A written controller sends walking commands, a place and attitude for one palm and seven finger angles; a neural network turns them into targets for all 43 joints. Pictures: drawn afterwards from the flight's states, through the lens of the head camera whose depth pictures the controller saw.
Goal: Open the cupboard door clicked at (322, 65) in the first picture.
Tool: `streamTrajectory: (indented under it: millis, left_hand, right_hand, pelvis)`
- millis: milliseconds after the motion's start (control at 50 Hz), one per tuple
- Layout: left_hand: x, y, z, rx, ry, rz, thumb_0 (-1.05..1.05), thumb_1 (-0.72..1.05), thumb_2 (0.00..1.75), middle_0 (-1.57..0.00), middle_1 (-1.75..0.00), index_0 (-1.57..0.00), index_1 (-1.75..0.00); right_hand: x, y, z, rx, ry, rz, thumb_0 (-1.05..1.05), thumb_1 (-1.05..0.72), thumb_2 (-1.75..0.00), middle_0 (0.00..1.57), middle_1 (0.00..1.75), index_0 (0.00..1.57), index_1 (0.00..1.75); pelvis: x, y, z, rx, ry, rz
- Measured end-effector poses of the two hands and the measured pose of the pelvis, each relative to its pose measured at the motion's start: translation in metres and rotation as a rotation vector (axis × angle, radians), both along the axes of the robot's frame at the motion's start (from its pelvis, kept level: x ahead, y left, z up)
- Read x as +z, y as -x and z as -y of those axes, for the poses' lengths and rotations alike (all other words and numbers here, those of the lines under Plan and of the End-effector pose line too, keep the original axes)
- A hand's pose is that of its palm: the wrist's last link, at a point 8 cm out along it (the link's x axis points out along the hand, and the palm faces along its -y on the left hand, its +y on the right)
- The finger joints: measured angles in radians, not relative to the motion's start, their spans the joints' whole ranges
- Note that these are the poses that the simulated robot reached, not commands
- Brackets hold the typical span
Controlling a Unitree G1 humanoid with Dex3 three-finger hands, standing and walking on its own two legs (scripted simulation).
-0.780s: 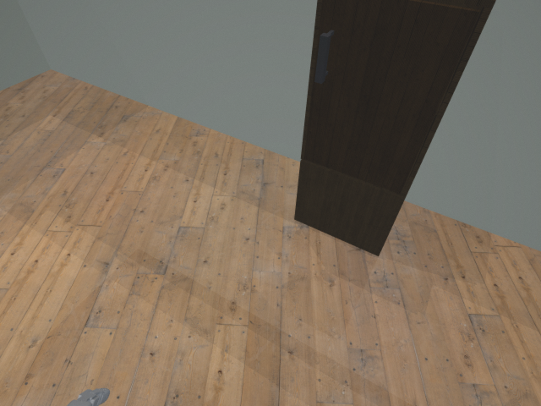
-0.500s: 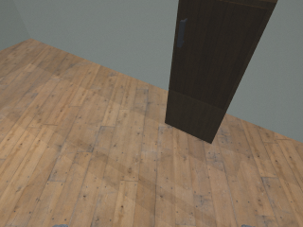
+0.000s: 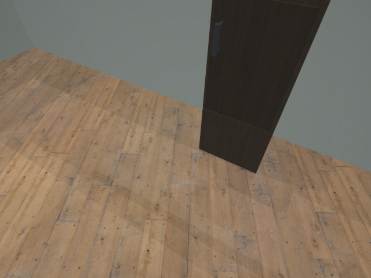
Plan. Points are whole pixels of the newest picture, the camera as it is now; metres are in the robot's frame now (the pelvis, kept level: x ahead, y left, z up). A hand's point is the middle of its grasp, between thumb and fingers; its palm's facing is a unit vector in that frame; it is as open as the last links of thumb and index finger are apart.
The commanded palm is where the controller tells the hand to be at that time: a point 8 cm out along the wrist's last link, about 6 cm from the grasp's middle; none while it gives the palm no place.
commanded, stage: stand and wait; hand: left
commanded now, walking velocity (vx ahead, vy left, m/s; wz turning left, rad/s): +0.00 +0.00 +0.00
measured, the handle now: (217, 38) +1.04 -0.08 +0.06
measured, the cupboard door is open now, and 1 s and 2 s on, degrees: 0 0 0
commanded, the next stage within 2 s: look at it before walking up in 0.04 s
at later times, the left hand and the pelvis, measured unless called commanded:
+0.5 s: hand out of the picture +0.07 +0.24 -0.15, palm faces -0.03 -0.94 -0.34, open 7.4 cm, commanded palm none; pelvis +0.00 +0.00 +0.00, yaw +0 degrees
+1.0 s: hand out of the picture +0.07 +0.22 -0.17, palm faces -0.08 -0.95 -0.31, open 7.4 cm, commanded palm none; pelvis +0.00 -0.01 -0.01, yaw -5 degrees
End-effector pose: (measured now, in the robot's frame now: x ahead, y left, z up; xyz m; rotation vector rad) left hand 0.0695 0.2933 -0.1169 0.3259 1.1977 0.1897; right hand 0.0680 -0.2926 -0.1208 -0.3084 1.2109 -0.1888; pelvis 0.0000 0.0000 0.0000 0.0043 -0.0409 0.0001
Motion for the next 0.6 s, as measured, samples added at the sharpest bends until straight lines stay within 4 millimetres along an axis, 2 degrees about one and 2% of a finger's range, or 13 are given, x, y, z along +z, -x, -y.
streamTrajectory:
  millis: [240, 600]
  left_hand:
    - [0.002, -0.007, 0.005, -0.01, 0.004, 0.02, 0.01, 0.91, 0.9, -0.2, -0.3, -0.2, -0.3]
    - [0.0, 0.004, 0.006, 0.003, 0.006, -0.019, 0.01, 0.91, 0.9, -0.21, -0.3, -0.2, -0.3]
  right_hand:
    - [0.001, -0.001, 0.001, -0.002, -0.006, 0.009, 0.01, -0.9, -0.9, 0.2, 0.3, 0.21, 0.3]
    - [0.001, -0.002, 0.005, 0.002, 0.001, -0.007, 0.01, -0.9, -0.9, 0.2, 0.3, 0.21, 0.3]
  pelvis:
    - [0.001, 0.001, 0.002, -0.003, -0.001, 0.001]
    - [0.002, -0.001, 0.005, -0.002, 0.0, -0.005]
